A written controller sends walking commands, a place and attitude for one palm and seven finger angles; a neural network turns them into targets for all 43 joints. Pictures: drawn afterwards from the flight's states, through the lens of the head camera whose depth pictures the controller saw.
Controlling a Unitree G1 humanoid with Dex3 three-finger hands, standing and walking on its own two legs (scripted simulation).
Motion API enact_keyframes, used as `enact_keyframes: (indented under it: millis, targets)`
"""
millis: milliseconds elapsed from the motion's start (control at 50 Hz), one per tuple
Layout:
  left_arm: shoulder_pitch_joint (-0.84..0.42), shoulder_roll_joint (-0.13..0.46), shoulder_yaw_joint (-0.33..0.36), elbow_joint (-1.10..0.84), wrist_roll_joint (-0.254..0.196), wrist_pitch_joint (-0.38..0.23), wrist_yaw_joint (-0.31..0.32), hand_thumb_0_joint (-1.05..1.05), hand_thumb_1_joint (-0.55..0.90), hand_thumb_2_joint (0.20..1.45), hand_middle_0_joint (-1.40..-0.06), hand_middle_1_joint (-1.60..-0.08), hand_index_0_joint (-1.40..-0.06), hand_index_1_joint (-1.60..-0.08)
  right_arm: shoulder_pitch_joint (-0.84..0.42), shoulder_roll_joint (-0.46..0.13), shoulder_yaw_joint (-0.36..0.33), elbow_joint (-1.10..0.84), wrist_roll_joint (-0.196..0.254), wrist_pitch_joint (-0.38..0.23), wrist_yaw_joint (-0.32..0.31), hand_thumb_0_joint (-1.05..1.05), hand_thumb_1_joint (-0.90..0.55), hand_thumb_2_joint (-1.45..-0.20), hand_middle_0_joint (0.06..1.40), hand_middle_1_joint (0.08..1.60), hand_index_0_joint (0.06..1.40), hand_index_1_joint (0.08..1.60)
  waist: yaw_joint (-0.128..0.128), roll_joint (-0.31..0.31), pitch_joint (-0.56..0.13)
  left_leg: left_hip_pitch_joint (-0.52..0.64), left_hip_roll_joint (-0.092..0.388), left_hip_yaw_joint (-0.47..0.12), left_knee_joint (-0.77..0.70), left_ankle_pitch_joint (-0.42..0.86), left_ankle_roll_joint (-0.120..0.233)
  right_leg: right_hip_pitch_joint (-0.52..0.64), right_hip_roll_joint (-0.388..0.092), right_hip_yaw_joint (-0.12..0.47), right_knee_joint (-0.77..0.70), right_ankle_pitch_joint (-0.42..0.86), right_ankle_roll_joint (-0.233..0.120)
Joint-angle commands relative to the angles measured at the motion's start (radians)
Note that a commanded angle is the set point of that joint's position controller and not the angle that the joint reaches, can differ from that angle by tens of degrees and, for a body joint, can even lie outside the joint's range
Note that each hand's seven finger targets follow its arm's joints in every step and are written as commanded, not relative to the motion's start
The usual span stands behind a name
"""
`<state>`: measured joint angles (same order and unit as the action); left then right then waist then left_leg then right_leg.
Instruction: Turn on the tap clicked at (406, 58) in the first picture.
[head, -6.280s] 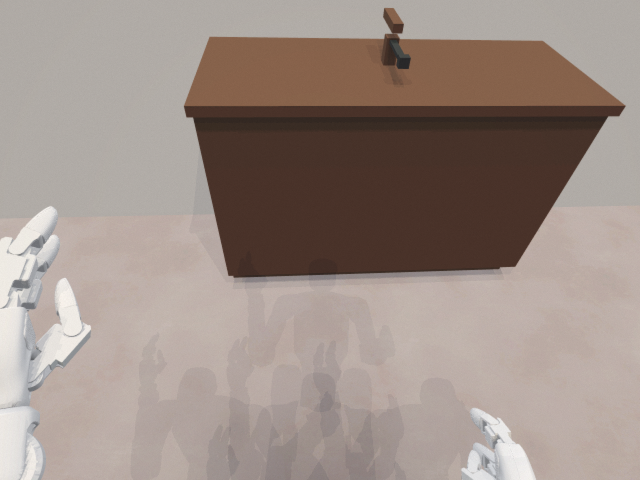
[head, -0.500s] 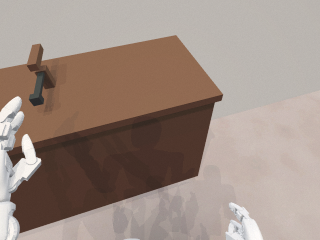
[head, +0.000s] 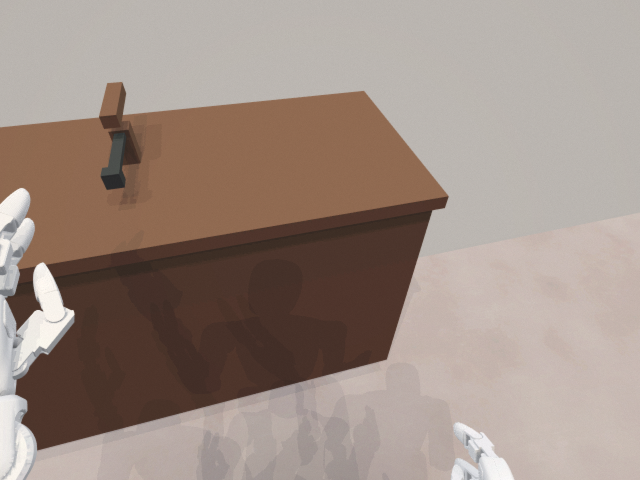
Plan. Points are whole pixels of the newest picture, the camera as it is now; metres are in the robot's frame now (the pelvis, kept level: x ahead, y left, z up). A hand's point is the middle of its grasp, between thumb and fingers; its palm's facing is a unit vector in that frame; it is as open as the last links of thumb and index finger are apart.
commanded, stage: come to a stop and stand still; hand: left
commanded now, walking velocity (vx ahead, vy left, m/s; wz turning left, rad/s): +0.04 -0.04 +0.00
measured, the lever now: (113, 177) +0.53 +0.40 +0.08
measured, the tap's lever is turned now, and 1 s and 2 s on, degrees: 0 0 0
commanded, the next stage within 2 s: look again from close up in 0.40 s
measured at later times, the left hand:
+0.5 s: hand (87, 356) +0.18 +0.23 +0.16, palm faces +0.42 -0.83 -0.37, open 7.4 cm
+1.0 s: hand (36, 354) +0.17 +0.27 +0.17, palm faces +0.42 -0.85 -0.31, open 7.4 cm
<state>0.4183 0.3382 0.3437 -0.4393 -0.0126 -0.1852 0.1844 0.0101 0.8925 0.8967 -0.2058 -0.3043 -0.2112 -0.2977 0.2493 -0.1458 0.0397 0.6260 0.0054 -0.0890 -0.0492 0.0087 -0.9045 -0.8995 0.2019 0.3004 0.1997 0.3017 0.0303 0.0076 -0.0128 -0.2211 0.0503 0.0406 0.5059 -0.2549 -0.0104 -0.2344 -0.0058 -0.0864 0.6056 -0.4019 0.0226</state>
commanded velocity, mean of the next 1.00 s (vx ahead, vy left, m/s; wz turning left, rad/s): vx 0.03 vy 0.01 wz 0.00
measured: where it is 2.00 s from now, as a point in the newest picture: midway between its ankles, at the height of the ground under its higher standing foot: outside the picture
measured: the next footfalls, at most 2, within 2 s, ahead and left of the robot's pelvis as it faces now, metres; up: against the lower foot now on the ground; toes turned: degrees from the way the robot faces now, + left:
right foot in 0.02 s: +0.03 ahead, -0.11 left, +0.00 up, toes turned -5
right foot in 1.68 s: +0.25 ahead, +0.03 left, +0.00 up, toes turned -3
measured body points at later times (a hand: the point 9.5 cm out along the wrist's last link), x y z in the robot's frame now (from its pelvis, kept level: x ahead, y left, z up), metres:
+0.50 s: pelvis -0.04 -0.01 +0.00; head -0.03 -0.01 +0.45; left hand +0.15 +0.27 +0.18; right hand +0.13 -0.25 -0.08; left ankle -0.01 +0.10 -0.74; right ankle -0.01 -0.10 -0.74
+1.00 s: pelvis -0.06 +0.01 +0.00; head -0.06 +0.05 +0.45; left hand +0.15 +0.31 +0.18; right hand +0.09 -0.22 -0.07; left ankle -0.01 +0.10 -0.74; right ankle -0.01 -0.10 -0.74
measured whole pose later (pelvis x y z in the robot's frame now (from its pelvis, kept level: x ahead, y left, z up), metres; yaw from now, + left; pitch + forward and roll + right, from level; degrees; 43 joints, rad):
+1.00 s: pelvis -0.06 +0.01 +0.00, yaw -2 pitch -3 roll -1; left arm 0.31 0.36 0.36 -0.39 -0.01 -0.20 0.12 0.02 0.89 0.90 -0.21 -0.31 -0.22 -0.30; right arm 0.28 -0.21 0.04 0.59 -0.01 -0.18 -0.02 0.01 -0.90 -0.90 0.20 0.30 0.20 0.30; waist 0.05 -0.06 0.06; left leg -0.24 0.00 0.06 0.49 -0.20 0.05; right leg -0.24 0.02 -0.02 0.46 -0.19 -0.01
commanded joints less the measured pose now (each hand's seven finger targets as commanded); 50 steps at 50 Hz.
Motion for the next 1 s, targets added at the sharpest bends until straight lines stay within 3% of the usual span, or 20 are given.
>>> enact_keyframes:
  millis: [0, 40, 80, 120, 180, 240, 300, 340, 460, 480, 500, 520, 560, 620, 680, 720, 800, 840, 920, 980]
  targets:
    - [-0.140, 0.151, 0.032, -0.185, 0.013, -0.040, -0.011, 0.000, 0.900, 0.900, -0.200, -0.300, -0.200, -0.300, -0.113, -0.181, -0.066, -0.137, -0.002, -0.044, -0.008, 0.000, -0.900, -0.900, 0.200, 0.300, 0.200, 0.300, -0.040, 0.149, -0.011, -0.040, 0.165, -0.115, -0.100, 0.119, 0.073, 0.084, -0.008, 0.003, -0.242, 0.147, -0.018]
    - [-0.118, 0.190, 0.070, -0.200, 0.005, -0.042, -0.004, 0.000, 0.900, 0.900, -0.200, -0.300, -0.200, -0.300, -0.108, -0.153, -0.061, -0.147, -0.003, -0.031, -0.003, 0.000, -0.900, -0.900, 0.200, 0.300, 0.200, 0.300, -0.049, -0.004, -0.068, -0.129, 0.084, -0.029, 0.036, 0.031, 0.025, 0.166, -0.146, 0.159, -0.239, 0.306, -0.078]
    - [-0.058, 0.213, 0.106, -0.226, -0.023, -0.023, -0.013, 0.000, 0.900, 0.900, -0.200, -0.300, -0.200, -0.300, -0.132, -0.146, -0.071, -0.162, 0.002, -0.022, 0.001, 0.000, -0.900, -0.900, 0.200, 0.300, 0.200, 0.300, -0.025, -0.196, -0.047, -0.150, -0.024, 0.010, 0.198, -0.142, -0.010, 0.079, -0.259, 0.330, -0.326, 0.210, -0.153]
    - [0.017, 0.231, 0.146, -0.249, -0.035, -0.029, -0.012, 0.000, 0.900, 0.900, -0.200, -0.300, -0.200, -0.300, -0.158, -0.125, -0.055, -0.169, 0.002, -0.006, 0.002, 0.000, -0.900, -0.900, 0.200, 0.300, 0.200, 0.300, -0.015, -0.150, -0.036, -0.216, -0.010, -0.040, 0.331, -0.197, -0.009, 0.096, -0.299, 0.333, -0.336, 0.295, -0.197]
    - [0.073, 0.224, 0.169, -0.295, -0.034, -0.047, -0.005, 0.000, 0.900, 0.900, -0.200, -0.300, -0.200, -0.300, -0.168, -0.110, -0.036, -0.179, -0.003, 0.006, -0.005, 0.000, -0.900, -0.900, 0.200, 0.300, 0.200, 0.300, -0.017, -0.095, -0.069, -0.179, -0.006, -0.013, 0.187, -0.123, -0.013, 0.154, -0.238, 0.204, -0.264, 0.521, -0.172]
    - [0.064, 0.209, 0.159, -0.294, -0.036, -0.054, -0.001, 0.000, 0.900, 0.900, -0.200, -0.300, -0.200, -0.300, -0.133, -0.128, -0.051, -0.173, -0.003, 0.006, -0.017, 0.000, -0.900, -0.900, 0.200, 0.300, 0.200, 0.300, -0.032, -0.063, -0.115, -0.004, -0.025, 0.003, -0.053, 0.086, -0.012, 0.139, -0.166, 0.150, -0.202, 0.473, -0.104]
    - [0.037, 0.181, 0.111, -0.317, -0.032, -0.058, -0.006, 0.000, 0.900, 0.900, -0.200, -0.300, -0.200, -0.300, -0.126, -0.174, -0.078, -0.188, 0.005, -0.004, -0.027, 0.000, -0.900, -0.900, 0.200, 0.300, 0.200, 0.300, -0.019, 0.092, -0.120, 0.086, 0.137, -0.135, -0.128, 0.348, 0.035, 0.062, -0.057, 0.105, -0.126, 0.290, -0.031]
    - [0.047, 0.173, 0.097, -0.274, -0.026, -0.060, -0.009, 0.000, 0.900, 0.900, -0.200, -0.300, -0.200, -0.300, -0.132, -0.167, -0.064, -0.177, -0.002, -0.010, -0.028, 0.000, -0.900, -0.900, 0.200, 0.300, 0.200, 0.300, -0.025, 0.202, -0.059, -0.015, 0.198, -0.198, -0.194, 0.322, 0.075, 0.059, -0.028, 0.072, -0.069, 0.145, -0.012]
    - [-0.041, 0.158, 0.059, -0.261, 0.000, -0.067, -0.006, 0.000, 0.900, 0.900, -0.200, -0.300, -0.200, -0.300, -0.121, -0.178, -0.071, -0.166, 0.000, -0.047, -0.022, 0.000, -0.900, -0.900, 0.200, 0.300, 0.200, 0.300, -0.020, 0.105, -0.056, -0.121, 0.114, -0.099, -0.136, 0.084, 0.039, 0.151, -0.049, 0.104, -0.172, 0.261, -0.019]
    - [-1.027, 0.943, 0.649, -0.415, 0.130, -0.160, -0.022, 0.000, 0.900, 0.900, -0.200, -0.300, -0.200, -0.300, -0.001, -0.204, -0.105, -0.145, -0.050, -0.110, -0.014, 0.000, -0.900, -0.900, 0.200, 0.300, 0.200, 0.300, 0.040, -0.024, 0.062, -0.182, 0.046, -0.004, 0.062, 0.132, 0.055, -0.007, -0.096, 0.220, -0.295, 0.366, 0.006]
    - [-0.921, 0.684, 0.467, -0.116, 0.058, -0.147, -0.046, 0.000, 0.900, 0.900, -0.200, -0.300, -0.200, -0.300, -0.043, -0.139, -0.083, -0.091, -0.005, -0.113, -0.008, 0.000, -0.900, -0.900, 0.200, 0.300, 0.200, 0.300, -0.018, 0.031, -0.057, -0.028, -0.015, -0.020, 0.082, 0.080, 0.025, -0.024, -0.211, 0.264, -0.291, 0.374, -0.135]
    - [-0.532, 0.366, 0.236, 0.043, 0.012, -0.128, -0.060, 0.000, 0.900, 0.900, -0.200, -0.300, -0.200, -0.300, -0.052, -0.120, -0.069, -0.107, -0.013, -0.123, 0.003, 0.000, -0.900, -0.900, 0.200, 0.300, 0.200, 0.300, -0.014, -0.032, -0.072, 0.009, -0.035, -0.042, 0.065, 0.016, 0.007, -0.018, -0.208, 0.331, -0.268, 0.487, -0.144]
    - [-0.241, 0.155, 0.067, 0.095, -0.031, -0.102, -0.084, 0.000, 0.900, 0.900, -0.200, -0.300, -0.200, -0.300, -0.068, -0.163, -0.084, -0.164, 0.019, -0.125, 0.024, 0.000, -0.900, -0.900, 0.200, 0.300, 0.200, 0.300, 0.010, 0.055, -0.091, 0.041, -0.037, -0.012, -0.024, 0.031, 0.020, 0.049, -0.166, 0.271, -0.272, 0.369, -0.063]
    - [0.002, 0.107, 0.006, -0.042, -0.044, -0.089, -0.099, 0.000, 0.900, 0.900, -0.200, -0.300, -0.200, -0.300, -0.078, -0.167, -0.076, -0.198, 0.024, -0.106, 0.060, 0.000, -0.900, -0.900, 0.200, 0.300, 0.200, 0.300, 0.023, 0.001, -0.111, 0.020, 0.005, -0.037, -0.082, 0.027, 0.039, 0.064, -0.107, 0.197, -0.274, 0.167, -0.015]
    - [0.007, 0.201, 0.081, -0.099, -0.040, -0.069, -0.087, 0.000, 0.900, 0.900, -0.200, -0.300, -0.200, -0.300, -0.104, -0.165, -0.061, -0.220, 0.021, -0.095, 0.043, 0.000, -0.900, -0.900, 0.200, 0.300, 0.200, 0.300, 0.013, -0.217, -0.034, -0.024, -0.005, -0.037, -0.087, -0.118, 0.036, -0.041, -0.093, 0.196, -0.376, -0.131, -0.030]
    - [-0.026, 0.259, 0.159, -0.097, -0.040, -0.062, -0.076, 0.000, 0.900, 0.900, -0.200, -0.300, -0.200, -0.300, -0.112, -0.160, -0.052, -0.233, 0.014, -0.088, 0.020, 0.000, -0.900, -0.900, 0.200, 0.300, 0.200, 0.300, 0.005, -0.244, -0.016, -0.011, -0.009, -0.034, -0.093, -0.105, 0.032, -0.095, -0.088, 0.175, -0.384, -0.192, -0.043]
    - [-0.268, 0.301, 0.178, -0.257, -0.024, -0.090, -0.062, 0.000, 0.900, 0.900, -0.200, -0.300, -0.200, -0.300, -0.127, -0.172, -0.043, -0.234, -0.003, -0.103, -0.005, 0.000, -0.900, -0.900, 0.200, 0.300, 0.200, 0.300, -0.011, 0.081, 0.012, -0.036, 0.015, -0.078, -0.205, -0.185, 0.046, -0.087, -0.032, 0.178, -0.307, -0.126, -0.041]
    - [-0.284, 0.251, 0.140, -0.227, -0.008, -0.097, -0.059, 0.000, 0.900, 0.900, -0.200, -0.300, -0.200, -0.300, -0.110, -0.177, -0.042, -0.224, -0.003, -0.121, -0.001, 0.000, -0.900, -0.900, 0.200, 0.300, 0.200, 0.300, -0.001, 0.196, -0.010, -0.123, 0.062, -0.102, -0.279, -0.302, 0.065, 0.047, 0.006, 0.127, -0.194, 0.006, -0.036]
    - [-0.273, 0.200, 0.082, -0.247, 0.006, -0.103, -0.062, 0.000, 0.900, 0.900, -0.200, -0.300, -0.200, -0.300, -0.114, -0.176, -0.044, -0.216, -0.008, -0.157, 0.016, 0.000, -0.900, -0.900, 0.200, 0.300, 0.200, 0.300, 0.009, 0.179, -0.078, -0.112, 0.050, -0.078, -0.244, -0.252, 0.066, 0.147, 0.007, 0.110, -0.168, 0.121, -0.036]
    - [-0.164, 0.155, 0.044, -0.197, 0.009, -0.096, -0.069, 0.000, 0.900, 0.900, -0.200, -0.300, -0.200, -0.300, -0.103, -0.187, -0.056, -0.211, -0.015, -0.150, 0.024, 0.000, -0.900, -0.900, 0.200, 0.300, 0.200, 0.300, 0.010, 0.105, -0.041, -0.162, 0.004, -0.084, -0.206, -0.409, 0.067, 0.093, 0.006, 0.141, -0.216, -0.112, -0.061]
